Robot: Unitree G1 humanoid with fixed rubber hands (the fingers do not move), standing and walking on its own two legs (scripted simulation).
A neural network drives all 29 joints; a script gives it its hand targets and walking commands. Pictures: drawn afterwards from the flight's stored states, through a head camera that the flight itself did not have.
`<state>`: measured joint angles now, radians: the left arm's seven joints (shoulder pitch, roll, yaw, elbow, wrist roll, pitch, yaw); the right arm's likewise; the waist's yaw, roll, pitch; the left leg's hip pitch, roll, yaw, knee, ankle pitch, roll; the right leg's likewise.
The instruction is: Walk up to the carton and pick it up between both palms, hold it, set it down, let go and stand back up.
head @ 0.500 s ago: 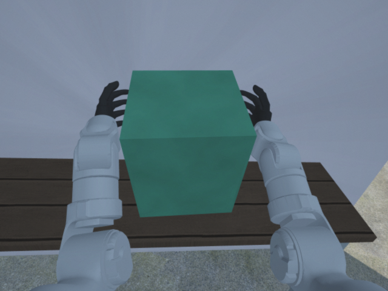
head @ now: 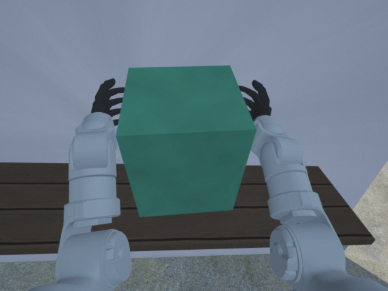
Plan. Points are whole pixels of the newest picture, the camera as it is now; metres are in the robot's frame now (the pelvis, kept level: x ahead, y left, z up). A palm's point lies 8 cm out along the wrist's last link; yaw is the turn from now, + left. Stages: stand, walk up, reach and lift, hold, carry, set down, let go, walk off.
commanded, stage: hold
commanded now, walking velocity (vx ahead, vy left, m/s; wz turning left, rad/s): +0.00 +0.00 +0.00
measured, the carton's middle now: (183, 143) +0.38 +0.00 +0.18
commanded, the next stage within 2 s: none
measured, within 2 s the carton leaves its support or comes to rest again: neither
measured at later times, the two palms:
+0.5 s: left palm (101, 118) +0.36 +0.16 +0.25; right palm (258, 117) +0.36 -0.14 +0.26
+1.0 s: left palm (101, 118) +0.36 +0.16 +0.25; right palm (258, 116) +0.36 -0.14 +0.26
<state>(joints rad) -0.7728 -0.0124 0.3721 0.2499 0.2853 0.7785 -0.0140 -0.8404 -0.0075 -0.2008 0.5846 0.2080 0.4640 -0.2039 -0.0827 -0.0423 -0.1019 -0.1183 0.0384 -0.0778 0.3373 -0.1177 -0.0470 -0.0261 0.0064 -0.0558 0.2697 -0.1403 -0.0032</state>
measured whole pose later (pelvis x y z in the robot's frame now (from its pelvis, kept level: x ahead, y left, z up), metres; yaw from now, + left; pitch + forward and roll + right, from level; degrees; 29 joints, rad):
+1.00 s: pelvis +0.00 +0.00 +0.00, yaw +0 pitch -6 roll -1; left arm -0.77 -0.01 0.37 0.23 0.29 0.81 -0.02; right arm -0.86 -0.01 -0.20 0.58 0.21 0.49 -0.21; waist -0.08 -0.04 -0.11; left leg -0.12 0.04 -0.08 0.34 -0.12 -0.05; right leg -0.02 0.01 -0.06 0.27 -0.14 0.00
